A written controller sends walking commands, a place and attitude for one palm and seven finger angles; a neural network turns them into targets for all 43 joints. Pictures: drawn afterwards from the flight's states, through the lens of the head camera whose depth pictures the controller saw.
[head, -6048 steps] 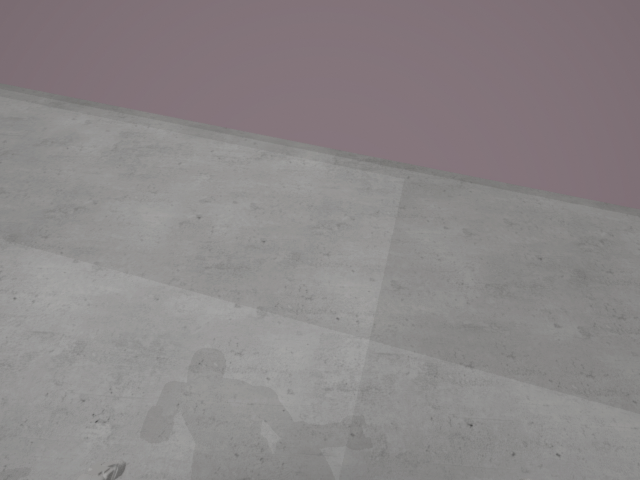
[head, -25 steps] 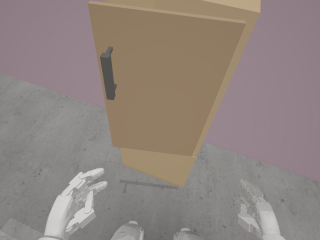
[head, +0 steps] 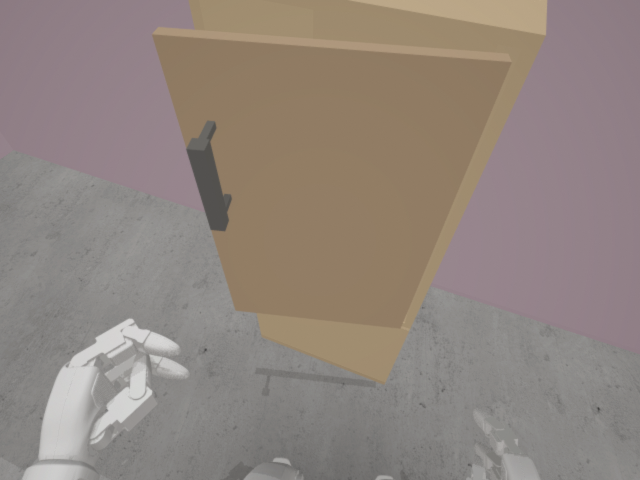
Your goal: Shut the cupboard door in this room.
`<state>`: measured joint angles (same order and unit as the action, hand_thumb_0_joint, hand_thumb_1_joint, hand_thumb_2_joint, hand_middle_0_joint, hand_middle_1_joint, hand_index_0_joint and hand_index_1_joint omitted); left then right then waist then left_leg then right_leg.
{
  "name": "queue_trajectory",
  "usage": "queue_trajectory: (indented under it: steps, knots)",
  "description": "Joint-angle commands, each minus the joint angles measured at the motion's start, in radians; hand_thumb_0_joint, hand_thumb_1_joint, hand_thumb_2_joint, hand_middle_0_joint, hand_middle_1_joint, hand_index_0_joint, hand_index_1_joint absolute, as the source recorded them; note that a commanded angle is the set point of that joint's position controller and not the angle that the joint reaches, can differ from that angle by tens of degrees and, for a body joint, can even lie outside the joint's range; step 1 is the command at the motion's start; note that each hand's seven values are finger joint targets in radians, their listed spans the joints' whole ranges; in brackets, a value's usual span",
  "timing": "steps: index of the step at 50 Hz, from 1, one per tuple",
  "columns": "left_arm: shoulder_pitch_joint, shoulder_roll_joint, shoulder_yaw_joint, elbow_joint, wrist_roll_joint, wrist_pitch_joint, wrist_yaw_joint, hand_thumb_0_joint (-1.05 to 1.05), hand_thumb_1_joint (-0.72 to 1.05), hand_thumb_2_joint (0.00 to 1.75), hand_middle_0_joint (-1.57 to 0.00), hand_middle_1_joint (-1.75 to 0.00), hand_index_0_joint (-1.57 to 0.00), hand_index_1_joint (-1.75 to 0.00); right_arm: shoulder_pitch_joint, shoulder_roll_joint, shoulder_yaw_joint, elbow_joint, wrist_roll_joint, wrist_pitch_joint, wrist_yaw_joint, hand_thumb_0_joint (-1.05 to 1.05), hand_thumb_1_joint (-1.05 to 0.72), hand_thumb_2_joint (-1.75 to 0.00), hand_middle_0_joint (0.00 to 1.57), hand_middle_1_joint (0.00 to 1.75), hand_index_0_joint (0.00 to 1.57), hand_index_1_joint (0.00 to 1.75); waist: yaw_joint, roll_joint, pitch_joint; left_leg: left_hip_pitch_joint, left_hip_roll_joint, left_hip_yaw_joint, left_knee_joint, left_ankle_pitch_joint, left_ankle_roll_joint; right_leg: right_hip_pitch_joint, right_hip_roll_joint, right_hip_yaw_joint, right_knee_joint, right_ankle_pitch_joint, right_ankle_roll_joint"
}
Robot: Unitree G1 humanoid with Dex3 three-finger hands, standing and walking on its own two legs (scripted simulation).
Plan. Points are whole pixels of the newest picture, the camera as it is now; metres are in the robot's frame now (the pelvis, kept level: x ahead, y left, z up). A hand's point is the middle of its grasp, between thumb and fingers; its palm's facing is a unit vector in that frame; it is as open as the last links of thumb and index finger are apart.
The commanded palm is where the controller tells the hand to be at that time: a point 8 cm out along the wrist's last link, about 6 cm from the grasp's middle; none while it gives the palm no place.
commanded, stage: raise the hand and make a fist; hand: left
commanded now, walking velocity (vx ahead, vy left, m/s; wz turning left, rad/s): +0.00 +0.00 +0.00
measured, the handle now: (214, 178) +0.46 +0.18 +0.12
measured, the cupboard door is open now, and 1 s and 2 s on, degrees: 15 15 15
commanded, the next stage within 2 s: bring the fist close to the handle in 1.00 s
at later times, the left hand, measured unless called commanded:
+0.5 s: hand (179, 350) +0.23 +0.17 +0.10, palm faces -0.07 -1.00 -0.05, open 3.1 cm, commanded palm +0.21 +0.23 +0.12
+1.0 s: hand (148, 336) +0.23 +0.19 +0.13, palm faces +0.04 -1.00 -0.07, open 3.1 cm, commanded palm +0.20 +0.23 +0.12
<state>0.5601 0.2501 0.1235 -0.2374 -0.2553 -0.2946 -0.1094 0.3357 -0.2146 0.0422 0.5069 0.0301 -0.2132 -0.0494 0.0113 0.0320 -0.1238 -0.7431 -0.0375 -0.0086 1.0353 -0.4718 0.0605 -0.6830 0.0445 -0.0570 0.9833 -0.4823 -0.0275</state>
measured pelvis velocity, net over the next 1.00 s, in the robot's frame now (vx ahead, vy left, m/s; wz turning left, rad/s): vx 0.01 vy -0.01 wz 0.01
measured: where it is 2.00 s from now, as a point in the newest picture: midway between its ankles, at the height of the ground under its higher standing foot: outside the picture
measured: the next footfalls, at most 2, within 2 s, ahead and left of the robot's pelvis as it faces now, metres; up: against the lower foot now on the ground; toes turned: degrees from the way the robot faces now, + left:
none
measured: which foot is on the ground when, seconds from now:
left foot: down 0.00-1.00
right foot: down 0.00-1.00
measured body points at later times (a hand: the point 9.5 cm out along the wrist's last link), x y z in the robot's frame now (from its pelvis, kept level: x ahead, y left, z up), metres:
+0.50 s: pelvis +0.02 -0.01 +0.02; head +0.04 -0.01 +0.47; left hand +0.23 +0.22 +0.10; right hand +0.21 -0.23 -0.04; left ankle +0.02 +0.08 -0.67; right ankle +0.00 -0.11 -0.67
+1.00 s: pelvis +0.01 -0.01 +0.03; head +0.02 -0.01 +0.48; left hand +0.22 +0.24 +0.14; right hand +0.18 -0.24 -0.04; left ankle +0.02 +0.08 -0.67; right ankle +0.00 -0.11 -0.67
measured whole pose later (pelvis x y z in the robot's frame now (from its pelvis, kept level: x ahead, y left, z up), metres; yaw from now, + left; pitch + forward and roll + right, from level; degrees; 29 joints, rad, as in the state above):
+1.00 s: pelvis +0.01 -0.01 +0.03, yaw +1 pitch +5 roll -2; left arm 0.35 0.28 0.19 -0.14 -0.30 -0.24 -0.21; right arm 0.29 -0.26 0.05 0.53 0.04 -0.21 -0.06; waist 0.01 0.03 -0.08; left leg -0.53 -0.04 -0.02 0.85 -0.40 0.04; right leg -0.47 0.05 -0.06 0.80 -0.42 -0.04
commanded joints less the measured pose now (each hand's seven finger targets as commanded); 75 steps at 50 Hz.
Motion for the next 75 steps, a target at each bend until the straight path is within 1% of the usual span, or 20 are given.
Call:
queue_trajectory:
  steps: [1,3,7,9,13,18,22,27,30,34,38,42,46,47,51,54,59,63,68,75]
  knots:
    - [-0.058,0.029,-0.068,-0.174,-0.002,-0.151,-0.096,0.0,0.9,0.9,-1.04,-1.22,-1.04,-1.22,-0.099,-0.15,-0.072,-0.146,0.001,-0.088,0.01,0.0,-0.9,-0.9,0.2,0.3,0.2,0.3,-0.042,0.027,-0.139,0.16,0.047,-0.093,-0.134,0.296,-0.051,-0.014,-0.01,0.01,-0.092,0.228,-0.001]
    - [-0.023,0.059,-0.047,-0.148,-0.003,-0.099,-0.138,0.0,0.9,0.9,-1.08,-1.26,-1.08,-1.26,-0.095,-0.16,-0.083,-0.158,0.012,-0.082,0.004,0.0,-0.9,-0.9,0.2,0.3,0.2,0.3,-0.034,-0.006,-0.16,0.157,0.043,-0.088,-0.148,0.294,-0.042,0.036,-0.014,0.018,-0.12,0.241,0.003]
    - [-0.044,0.193,0.127,-0.222,-0.018,-0.016,-0.122,0.0,0.9,0.9,-1.15,-1.34,-1.15,-1.34,-0.111,-0.149,-0.089,-0.184,0.017,-0.046,-0.017,0.0,-0.9,-0.9,0.2,0.3,0.2,0.3,0.024,-0.017,-0.243,0.191,0.03,-0.066,-0.179,0.36,-0.037,0.165,-0.017,0.031,-0.137,0.334,0.002]
    - [-0.053,0.166,0.152,-0.269,-0.046,-0.016,-0.093,0.0,0.9,0.9,-1.19,-1.38,-1.19,-1.38,-0.108,-0.128,-0.083,-0.193,0.017,-0.03,-0.022,0.0,-0.9,-0.9,0.2,0.3,0.2,0.3,0.033,0.011,-0.254,0.234,0.031,-0.059,-0.192,0.431,-0.044,0.196,-0.017,0.022,-0.136,0.401,0.001]
    - [-0.103,0.105,0.112,-0.253,-0.066,-0.045,-0.066,0.0,0.9,0.9,-1.26,-1.46,-1.26,-1.46,-0.096,-0.125,-0.067,-0.179,0.013,-0.021,-0.019,0.0,-0.9,-0.9,0.2,0.3,0.2,0.3,0.003,0.042,-0.173,0.266,0.038,-0.057,-0.195,0.477,-0.05,0.169,-0.012,0.014,-0.152,0.451,0.005]
    - [-0.15,0.078,0.01,-0.115,-0.036,0.022,-0.144,0.0,0.9,0.9,-1.3,-1.5,-1.3,-1.5,-0.081,-0.16,-0.062,-0.174,0.019,-0.015,-0.011,0.0,-0.9,-0.9,0.2,0.3,0.2,0.3,-0.042,-0.011,-0.081,0.24,0.042,-0.062,-0.217,0.387,-0.035,0.152,-0.018,0.022,-0.21,0.405,0.014]
    - [-0.216,0.2,0.119,-0.144,-0.04,0.071,-0.161,0.0,0.9,0.9,-1.3,-1.5,-1.3,-1.5,-0.101,-0.165,-0.056,-0.184,0.02,-0.011,-0.023,0.0,-0.9,-0.9,0.2,0.3,0.2,0.3,-0.012,-0.005,-0.146,0.263,0.034,-0.055,-0.243,0.351,-0.029,0.233,-0.028,0.049,-0.249,0.384,0.011]
    - [-0.31,0.229,0.211,-0.228,-0.083,0.021,-0.104,0.0,0.9,0.9,-1.3,-1.5,-1.3,-1.5,-0.129,-0.143,-0.037,-0.181,0.014,-0.014,-0.025,0.0,-0.9,-0.9,0.2,0.3,0.2,0.3,0.014,0.034,-0.172,0.304,0.032,-0.052,-0.277,0.362,-0.037,0.282,-0.022,0.042,-0.259,0.388,0.002]
    - [-0.337,0.161,0.146,-0.147,-0.084,0.016,-0.108,0.0,0.9,0.9,-1.3,-1.5,-1.3,-1.5,-0.128,-0.145,-0.032,-0.157,0.019,-0.023,-0.018,0.0,-0.9,-0.9,0.2,0.3,0.2,0.3,-0.012,0.052,-0.093,0.308,0.035,-0.052,-0.295,0.323,-0.04,0.232,-0.019,0.032,-0.279,0.345,0.004]
    - [-0.249,0.101,0.057,0.008,-0.075,0.09,-0.175,0.0,0.9,0.9,-1.3,-1.5,-1.3,-1.5,-0.124,-0.167,-0.044,-0.156,0.032,-0.03,-0.017,0.0,-0.9,-0.9,0.2,0.3,0.2,0.3,-0.017,-0.037,-0.019,0.26,0.033,-0.05,-0.309,0.249,-0.031,0.223,-0.033,0.059,-0.337,0.268,0.018]
    - [-0.284,0.168,0.101,-0.055,-0.064,0.117,-0.179,0.0,0.9,0.9,-1.3,-1.5,-1.3,-1.5,-0.143,-0.167,-0.044,-0.173,0.028,-0.036,-0.02,0.0,-0.9,-0.9,0.2,0.3,0.2,0.3,0.001,-0.036,-0.051,0.267,0.029,-0.05,-0.322,0.232,-0.025,0.262,-0.047,0.086,-0.358,0.209,0.016]
    - [-0.377,0.246,0.204,-0.196,-0.063,0.026,-0.1,0.0,0.9,0.9,-1.3,-1.5,-1.3,-1.5,-0.152,-0.156,-0.039,-0.163,0.011,-0.046,-0.023,0.0,-0.9,-0.9,0.2,0.3,0.2,0.3,0.014,0.021,-0.092,0.305,0.033,-0.054,-0.338,0.235,-0.031,0.261,-0.027,0.058,-0.328,0.193,0.002]
    - [-0.341,0.164,0.142,-0.137,-0.056,-0.034,-0.076,0.0,0.9,0.9,-1.3,-1.5,-1.3,-1.5,-0.146,-0.15,-0.034,-0.137,0.011,-0.058,-0.011,0.0,-0.9,-0.9,0.2,0.3,0.2,0.3,-0.008,0.065,-0.051,0.311,0.034,-0.061,-0.341,0.194,-0.036,0.204,-0.017,0.037,-0.315,0.166,-0.003]
    - [-0.326,0.152,0.122,-0.103,-0.052,-0.027,-0.087,0.0,0.9,0.9,-1.3,-1.5,-1.3,-1.5,-0.142,-0.159,-0.038,-0.132,0.012,-0.058,-0.009,0.0,-0.9,-0.9,0.2,0.3,0.2,0.3,-0.019,0.018,-0.043,0.3,0.035,-0.062,-0.335,0.189,-0.031,0.204,-0.017,0.04,-0.321,0.163,0.001]
    - [-0.273,0.118,0.05,-0.024,-0.047,0.054,-0.156,0.0,0.9,0.9,-1.3,-1.5,-1.3,-1.5,-0.133,-0.172,-0.045,-0.139,0.027,-0.059,-0.012,0.0,-0.9,-0.9,0.2,0.3,0.2,0.3,-0.022,0.023,-0.019,0.287,0.033,-0.062,-0.342,0.168,-0.029,0.2,-0.026,0.048,-0.343,0.162,0.008]
    - [-0.293,0.166,0.1,-0.046,-0.057,0.095,-0.172,0.0,0.9,0.9,-1.3,-1.5,-1.3,-1.5,-0.137,-0.175,-0.047,-0.149,0.026,-0.057,-0.02,0.0,-0.9,-0.9,0.2,0.3,0.2,0.3,-0.012,-0.043,-0.05,0.283,0.029,-0.059,-0.334,0.2,-0.023,0.239,-0.034,0.063,-0.355,0.181,0.014]
    - [-0.48,0.179,0.132,-0.158,-0.057,0.024,-0.102,0.0,0.9,0.9,-1.3,-1.5,-1.3,-1.5,-0.149,-0.16,-0.037,-0.133,0.011,-0.068,-0.028,0.0,-0.9,-0.9,0.2,0.3,0.2,0.3,-0.021,0.016,-0.081,0.34,0.037,-0.078,-0.345,0.212,-0.03,0.212,-0.017,0.03,-0.316,0.19,0.004]
    - [-0.462,0.118,0.068,-0.076,-0.03,0.007,-0.091,0.0,0.9,0.9,-1.3,-1.5,-1.3,-1.5,-0.138,-0.158,-0.037,-0.112,0.011,-0.067,-0.016,0.0,-0.9,-0.9,0.2,0.3,0.2,0.3,-0.029,0.041,-0.074,0.345,0.038,-0.08,-0.34,0.24,-0.036,0.192,-0.016,0.018,-0.293,0.226,-0.001]
    - [-0.429,0.083,-0.002,0.015,-0.004,0.104,-0.124,0.0,0.9,0.9,-1.3,-1.5,-1.3,-1.5,-0.127,-0.17,-0.043,-0.125,0.021,-0.044,-0.01,0.0,-0.9,-0.9,0.2,0.3,0.2,0.3,-0.027,0.012,-0.077,0.333,0.037,-0.073,-0.345,0.267,-0.034,0.215,-0.025,0.018,-0.305,0.271,0.003]
    - [-0.585,0.139,0.093,-0.067,-0.007,0.072,-0.041,0.0,0.9,0.9,-1.3,-1.5,-1.3,-1.5,-0.148,-0.154,-0.039,-0.128,0.007,-0.029,-0.013,0.0,-0.9,-0.9,0.2,0.3,0.2,0.3,-0.009,-0.001,-0.158,0.377,0.037,-0.064,-0.345,0.338,-0.04,0.256,-0.022,0.018,-0.289,0.324,-0.001]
